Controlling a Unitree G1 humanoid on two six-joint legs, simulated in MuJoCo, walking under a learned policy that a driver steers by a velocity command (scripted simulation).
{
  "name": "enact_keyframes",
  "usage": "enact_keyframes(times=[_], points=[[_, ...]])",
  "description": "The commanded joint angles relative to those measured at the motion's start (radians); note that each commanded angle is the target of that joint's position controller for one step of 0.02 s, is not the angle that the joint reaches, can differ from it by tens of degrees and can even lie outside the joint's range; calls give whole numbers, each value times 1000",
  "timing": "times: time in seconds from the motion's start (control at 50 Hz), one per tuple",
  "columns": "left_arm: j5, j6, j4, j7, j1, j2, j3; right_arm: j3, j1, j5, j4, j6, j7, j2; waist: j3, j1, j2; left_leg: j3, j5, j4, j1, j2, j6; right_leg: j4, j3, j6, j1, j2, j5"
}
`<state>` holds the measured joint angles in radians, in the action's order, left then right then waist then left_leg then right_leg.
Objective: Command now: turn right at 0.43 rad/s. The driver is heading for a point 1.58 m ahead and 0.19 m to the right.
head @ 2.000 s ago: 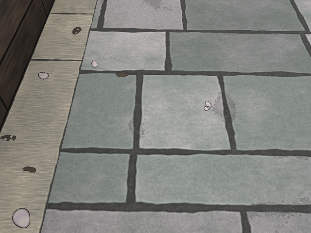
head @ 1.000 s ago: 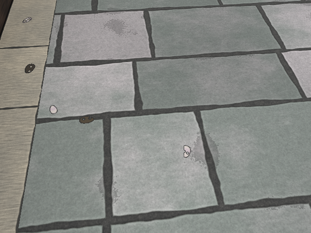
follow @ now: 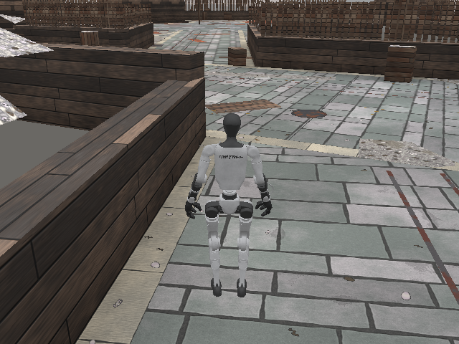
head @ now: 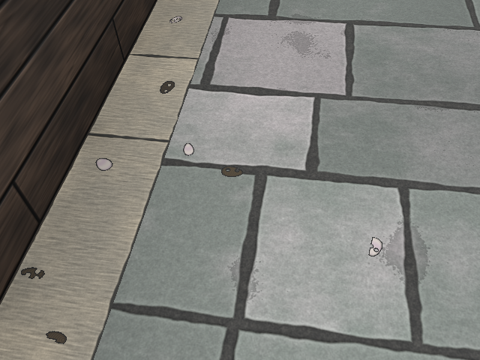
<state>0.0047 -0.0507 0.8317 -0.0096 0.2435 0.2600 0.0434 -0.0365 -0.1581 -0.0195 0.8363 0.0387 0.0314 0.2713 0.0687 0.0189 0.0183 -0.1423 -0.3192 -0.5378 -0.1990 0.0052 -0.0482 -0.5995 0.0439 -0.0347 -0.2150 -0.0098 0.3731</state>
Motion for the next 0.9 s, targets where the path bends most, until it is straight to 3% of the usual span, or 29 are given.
enact_keyframes(times=[0.02, 0.04, 0.06, 0.1, 0.14, 0.2, 0.28, 0.38, 0.48, 0.52, 0.54, 0.56, 0.58, 0.6, 0.62, 0.64, 0.66, 0.7, 0.76, 0.78, 0.82, 0.86, 0.88, 0.9], points=[[23, 38, -56, 7, 76, 193, 43, -38, -3, -3, -67, -5, -2, 115, -105, 12, -175, 61, 145, -233, -137, -123, 1, 310, -340, -87, 167, 203, -366], [11, 37, -44, 5, 130, 294, 73, -23, 80, 4, -121, 7, 9, 68, -62, 50, -308, 57, -325, -382, -335, 67, 43, 305, -583, -258, 158, 396, -750], [6, 36, -34, 8, 154, 256, 68, -24, 67, -5, -107, 15, 14, 88, -77, 43, -166, 162, -326, -523, -337, 20, 47, 292, -539, -309, 157, 382, -730], [-1, 23, -68, 17, 8, 176, 50, -31, 35, 10, -77, 11, 3, 107, -22, -20, -81, 189, -157, -540, -351, -14, 55, 301, -385, -235, 106, 244, -547], [-5, 19, -87, 22, -33, 156, 45, -38, 12, -10, -67, 8, -9, 127, -56, -27, -111, 176, -79, -539, -346, -8, 76, 289, -336, -201, 143, 180, -598], [-6, 23, -76, 17, 15, 179, 54, -34, 9, -2, -76, 11, -16, 111, -89, -11, -87, 175, -55, -499, -353, -4, 99, 274, -341, -200, 180, 169, -611], [3, 19, -73, 19, 48, 197, 62, -32, 44, 0, -98, 14, -8, 116, -72, 17, -128, 184, -66, -394, -370, -1, 108, 271, -409, -207, 177, 167, -508], [13, 14, -89, 15, 31, 219, 72, -27, 61, 7, -125, 3, -3, 119, -83, 22, -135, 199, -76, -295, -302, 19, 93, 242, -489, -208, 123, 161, -500], [13, 9, -104, 6, -30, 227, 78, -21, 10, 19, -140, -17, 6, 126, -104, -6, -154, 211, -81, -118, -142, 52, 61, 195, -569, -165, 70, 136, -593], [-1, 6, -112, 9, -89, 215, 74, -19, -75, 15, -122, -30, 15, 119, -106, -66, -137, 201, 64, 135, 23, 47, 48, 149, -552, -96, 0, 82, -495], [-8, 10, -118, 12, -77, 174, 61, -27, -91, 2, -119, -39, 25, 158, -114, -58, -53, 297, 95, 263, 119, -60, 27, 70, -489, -38, -77, 22, -317], [-8, 14, -124, 13, 4, 87, 39, -35, -35, -5, -149, -38, 29, 238, -128, 0, 186, 588, 147, 337, 200, -319, -48, -125, -299, 19, -214, -128, 65], [16, 7, -106, 25, 23, 178, 62, -42, -41, -5, -147, -28, 17, 261, -119, -13, 171, 672, 261, 298, 88, -386, -162, -289, -212, 26, -239, -172, 246], [24, 4, -91, 26, 27, 195, 68, -28, -36, 0, -148, -27, 7, 205, -87, 3, 105, 629, 297, 287, 42, -368, -190, -395, -229, 28, -227, -132, 215], [21, 0, -71, 21, 22, 185, 68, -14, 11, 7, -153, -30, 1, 150, -46, 16, 70, 526, 294, 281, 5, -301, -169, -441, -232, 34, -220, -111, 148], [15, -3, -60, 13, 26, 172, 65, -7, 47, 3, -161, -31, 0, 130, -40, 27, 91, 436, 313, 274, 4, -235, -137, -461, -218, 45, -213, -108, 97], [14, -6, -54, 4, 30, 162, 61, -6, 43, 1, -158, -35, 4, 129, -52, 22, 134, 389, 383, 263, 30, -204, -129, -471, -205, 57, -216, -109, 72], [10, -9, -45, -2, 9, 148, 51, -4, -3, 1, -136, -41, 3, 126, -76, -3, 131, 340, 504, 235, 84, -185, -134, -435, -189, 78, -209, -113, 63], [6, -16, -31, 4, -34, 95, 23, 11, -48, 2, -96, -50, -3, 99, -94, -26, 130, 345, 478, 228, 122, -182, -136, -208, -173, 84, -133, -77, 76], [8, -19, -23, 9, -42, 84, 13, 12, -47, 1, -85, -49, -7, 104, -90, -26, 152, 351, 441, 230, 113, -171, -132, -110, -125, 81, -86, -55, 88], [2, -19, -14, 29, -62, 99, 12, -6, -82, -5, -60, -37, -18, 155, -65, -46, 188, 399, 470, 205, 104, -161, -137, 23, -71, 67, -46, -67, 86], [-4, -8, 7, 46, -23, 111, 14, -22, -89, 4, -48, -29, -25, 189, -69, -22, 168, 443, 568, 162, 106, -166, -126, 174, -58, 46, 1, -72, -34], [-3, 3, 20, 53, 8, 112, 13, -27, -75, 11, -48, -27, -26, 194, -82, -1, 147, 451, 584, 139, 75, -162, -103, 275, -65, 33, 72, -56, -151], [5, 17, 23, 60, 18, 137, 17, -27, -73, 16, -52, -30, -27, 182, -111, 1, 115, 456, 534, 120, 8, -152, -70, 307, -113, 17, 169, -7, -221]])
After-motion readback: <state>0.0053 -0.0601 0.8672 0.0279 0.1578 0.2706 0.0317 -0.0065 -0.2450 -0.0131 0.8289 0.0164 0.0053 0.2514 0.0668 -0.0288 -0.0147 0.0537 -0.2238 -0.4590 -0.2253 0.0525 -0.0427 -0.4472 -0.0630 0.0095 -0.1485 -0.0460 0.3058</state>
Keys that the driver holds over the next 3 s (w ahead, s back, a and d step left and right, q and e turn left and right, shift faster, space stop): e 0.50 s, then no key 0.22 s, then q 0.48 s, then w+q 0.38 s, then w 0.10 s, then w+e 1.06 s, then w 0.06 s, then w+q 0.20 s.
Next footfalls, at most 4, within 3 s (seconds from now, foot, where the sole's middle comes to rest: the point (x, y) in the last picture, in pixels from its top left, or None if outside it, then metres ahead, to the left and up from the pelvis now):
0.02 right None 0.02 -0.09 -0.77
0.54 left None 0.09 0.09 -0.77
0.92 right None -0.02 -0.08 -0.77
1.26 left None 0.05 0.13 -0.77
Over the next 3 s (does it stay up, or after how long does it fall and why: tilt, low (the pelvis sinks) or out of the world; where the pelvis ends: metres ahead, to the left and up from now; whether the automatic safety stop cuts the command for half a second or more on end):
stays up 0.80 -0.09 0.01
